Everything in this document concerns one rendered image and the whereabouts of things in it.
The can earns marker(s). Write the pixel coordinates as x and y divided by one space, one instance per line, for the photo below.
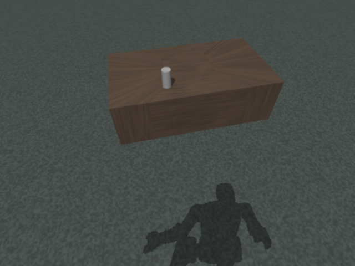
166 77

